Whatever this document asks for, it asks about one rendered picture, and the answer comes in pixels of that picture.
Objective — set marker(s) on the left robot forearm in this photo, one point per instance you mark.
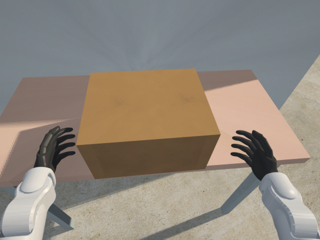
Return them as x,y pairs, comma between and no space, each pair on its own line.
24,217

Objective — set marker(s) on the right robot hand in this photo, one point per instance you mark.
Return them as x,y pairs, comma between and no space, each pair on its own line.
260,155

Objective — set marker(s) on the table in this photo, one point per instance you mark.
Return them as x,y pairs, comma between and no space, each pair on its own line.
237,100

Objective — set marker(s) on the left robot hand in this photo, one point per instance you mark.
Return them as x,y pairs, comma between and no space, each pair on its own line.
48,155

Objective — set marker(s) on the right robot forearm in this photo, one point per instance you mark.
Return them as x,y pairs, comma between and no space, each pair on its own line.
292,219

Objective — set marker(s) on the carton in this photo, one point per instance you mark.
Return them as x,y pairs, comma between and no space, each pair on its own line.
146,122

